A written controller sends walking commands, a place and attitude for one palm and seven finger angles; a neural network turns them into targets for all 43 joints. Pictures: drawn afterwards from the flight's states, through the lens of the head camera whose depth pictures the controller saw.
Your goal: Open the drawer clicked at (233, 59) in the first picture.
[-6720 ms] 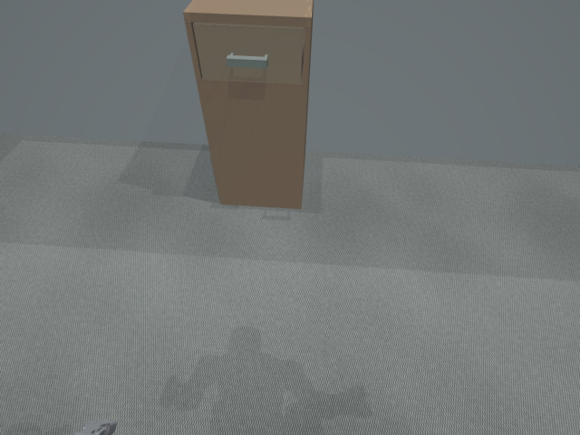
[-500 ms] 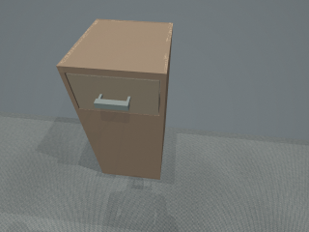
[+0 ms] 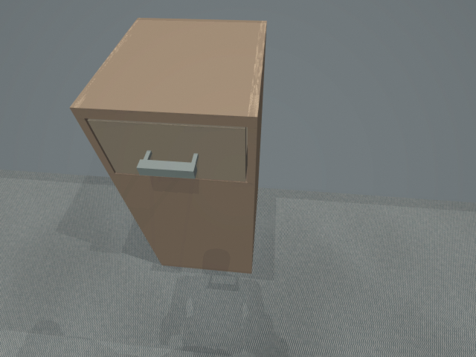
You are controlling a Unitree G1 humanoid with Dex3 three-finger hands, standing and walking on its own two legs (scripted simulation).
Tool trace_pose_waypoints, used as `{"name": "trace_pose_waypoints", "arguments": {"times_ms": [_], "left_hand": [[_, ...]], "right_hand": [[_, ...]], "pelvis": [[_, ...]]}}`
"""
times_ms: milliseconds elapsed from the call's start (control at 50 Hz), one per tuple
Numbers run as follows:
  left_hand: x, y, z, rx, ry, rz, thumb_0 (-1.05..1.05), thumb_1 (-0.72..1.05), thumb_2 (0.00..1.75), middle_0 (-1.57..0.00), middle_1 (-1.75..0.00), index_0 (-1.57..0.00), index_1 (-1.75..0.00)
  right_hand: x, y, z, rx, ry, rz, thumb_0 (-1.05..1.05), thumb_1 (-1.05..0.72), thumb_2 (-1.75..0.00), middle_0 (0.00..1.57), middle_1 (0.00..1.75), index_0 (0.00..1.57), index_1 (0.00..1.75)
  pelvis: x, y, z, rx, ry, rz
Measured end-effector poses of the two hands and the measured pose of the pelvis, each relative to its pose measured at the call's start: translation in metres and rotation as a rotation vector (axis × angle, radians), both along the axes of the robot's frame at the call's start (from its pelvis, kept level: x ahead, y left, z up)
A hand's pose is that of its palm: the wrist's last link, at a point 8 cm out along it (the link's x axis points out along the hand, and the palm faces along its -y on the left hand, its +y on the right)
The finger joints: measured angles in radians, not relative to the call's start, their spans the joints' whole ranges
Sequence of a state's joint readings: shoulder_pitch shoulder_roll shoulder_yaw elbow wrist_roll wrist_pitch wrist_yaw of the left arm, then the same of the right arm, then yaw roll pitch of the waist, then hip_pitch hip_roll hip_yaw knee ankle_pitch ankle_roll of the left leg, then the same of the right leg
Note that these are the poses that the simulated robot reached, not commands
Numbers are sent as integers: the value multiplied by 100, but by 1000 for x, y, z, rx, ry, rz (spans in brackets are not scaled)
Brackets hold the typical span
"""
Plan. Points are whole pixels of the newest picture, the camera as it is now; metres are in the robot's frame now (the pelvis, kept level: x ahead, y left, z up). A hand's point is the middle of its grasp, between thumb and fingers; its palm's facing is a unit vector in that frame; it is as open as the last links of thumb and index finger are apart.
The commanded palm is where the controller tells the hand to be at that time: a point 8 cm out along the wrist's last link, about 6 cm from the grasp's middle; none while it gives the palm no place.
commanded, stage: come to a stop and stand still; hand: left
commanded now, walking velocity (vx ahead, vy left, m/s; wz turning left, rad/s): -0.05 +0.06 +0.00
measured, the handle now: (169, 162) +0.52 +0.18 -0.02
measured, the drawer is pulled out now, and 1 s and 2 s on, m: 0.00 0.00 0.00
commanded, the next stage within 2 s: look again from close up in 1.52 s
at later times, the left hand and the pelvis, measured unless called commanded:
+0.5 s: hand out of the picture +0.02 +0.20 -0.16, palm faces +0.03 -0.97 -0.25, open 7.3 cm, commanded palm none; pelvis -0.03 +0.00 +0.00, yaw +0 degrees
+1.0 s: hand out of the picture +0.03 +0.23 -0.15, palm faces +0.01 -0.96 -0.28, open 7.4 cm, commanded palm none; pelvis -0.01 +0.01 +0.02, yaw +1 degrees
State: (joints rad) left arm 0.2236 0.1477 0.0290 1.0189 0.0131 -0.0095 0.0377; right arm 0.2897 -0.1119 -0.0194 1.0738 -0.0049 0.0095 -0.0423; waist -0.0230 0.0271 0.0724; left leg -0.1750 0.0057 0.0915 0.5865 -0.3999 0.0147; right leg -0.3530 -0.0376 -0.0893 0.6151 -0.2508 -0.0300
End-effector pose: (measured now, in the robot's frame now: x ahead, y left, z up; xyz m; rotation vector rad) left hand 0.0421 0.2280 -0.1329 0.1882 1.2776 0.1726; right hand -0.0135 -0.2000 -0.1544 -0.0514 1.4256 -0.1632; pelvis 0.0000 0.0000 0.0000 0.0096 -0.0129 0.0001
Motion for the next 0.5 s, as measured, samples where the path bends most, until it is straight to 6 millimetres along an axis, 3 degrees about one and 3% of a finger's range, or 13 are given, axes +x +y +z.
{"name": "trace_pose_waypoints", "arguments": {"times_ms": [140,300,500], "left_hand": [[4,-2,2,-17,-35,11,0,94,90,-20,-30,-20,-30],[-13,-1,5,3,-58,-36,0,93,90,-20,-30,-20,-30],[-27,20,8,14,-82,-15,1,91,90,-20,-30,-20,-30]], "right_hand": [[0,-13,11,-41,-30,26,0,-92,-89,20,29,20,30],[10,-34,15,-66,-131,56,0,-91,-89,20,30,20,30],[13,-55,29,-140,-186,92,0,-91,-89,20,30,20,30]], "pelvis": [[-10,-1,5,15,-11,-16],[-19,-6,2,7,-19,-3],[-27,1,4,-5,-31,6]]}}
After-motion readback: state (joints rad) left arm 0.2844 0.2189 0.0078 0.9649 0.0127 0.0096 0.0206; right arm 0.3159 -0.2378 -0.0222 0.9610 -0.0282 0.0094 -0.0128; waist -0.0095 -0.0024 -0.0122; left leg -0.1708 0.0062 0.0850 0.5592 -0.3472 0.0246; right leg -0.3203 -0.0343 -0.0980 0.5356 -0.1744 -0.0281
